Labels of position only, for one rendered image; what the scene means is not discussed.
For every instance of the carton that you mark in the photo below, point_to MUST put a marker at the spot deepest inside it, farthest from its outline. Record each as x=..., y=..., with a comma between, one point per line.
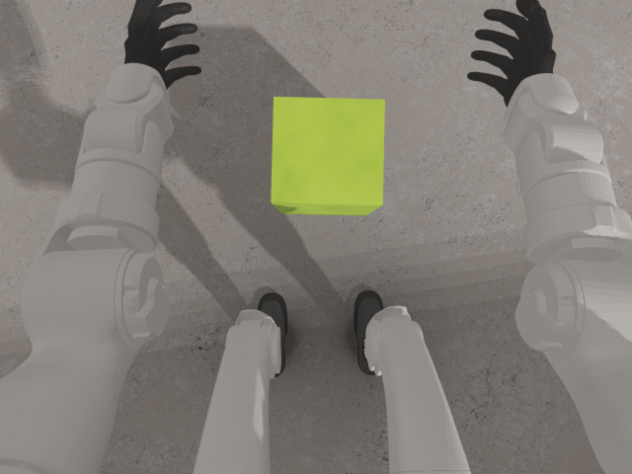
x=328, y=155

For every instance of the right robot hand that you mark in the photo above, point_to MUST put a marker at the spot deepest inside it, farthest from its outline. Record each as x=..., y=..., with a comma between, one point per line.
x=532, y=53

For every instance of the robot left thigh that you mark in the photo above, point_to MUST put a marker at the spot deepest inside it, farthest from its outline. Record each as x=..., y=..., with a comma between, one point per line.
x=235, y=437

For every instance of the left robot upper arm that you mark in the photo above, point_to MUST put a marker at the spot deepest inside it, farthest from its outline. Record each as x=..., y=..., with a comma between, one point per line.
x=87, y=313

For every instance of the robot left shin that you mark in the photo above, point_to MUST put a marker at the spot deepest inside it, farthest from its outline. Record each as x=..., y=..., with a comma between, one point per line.
x=251, y=315

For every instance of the right robot upper arm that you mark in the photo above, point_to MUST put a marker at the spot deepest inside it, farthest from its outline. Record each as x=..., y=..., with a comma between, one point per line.
x=579, y=314

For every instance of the left robot hand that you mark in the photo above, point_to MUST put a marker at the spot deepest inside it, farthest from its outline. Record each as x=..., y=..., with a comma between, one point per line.
x=145, y=41

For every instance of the right robot forearm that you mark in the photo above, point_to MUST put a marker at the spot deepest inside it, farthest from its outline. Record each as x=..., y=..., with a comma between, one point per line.
x=565, y=184

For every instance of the left robot forearm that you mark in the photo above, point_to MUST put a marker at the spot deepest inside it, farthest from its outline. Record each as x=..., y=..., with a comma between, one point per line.
x=118, y=170

